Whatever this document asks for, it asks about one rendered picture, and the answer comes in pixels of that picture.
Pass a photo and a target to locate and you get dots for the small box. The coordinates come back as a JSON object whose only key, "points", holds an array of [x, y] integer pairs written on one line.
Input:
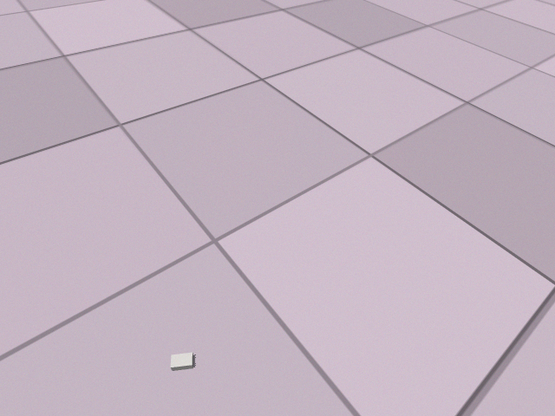
{"points": [[181, 361]]}

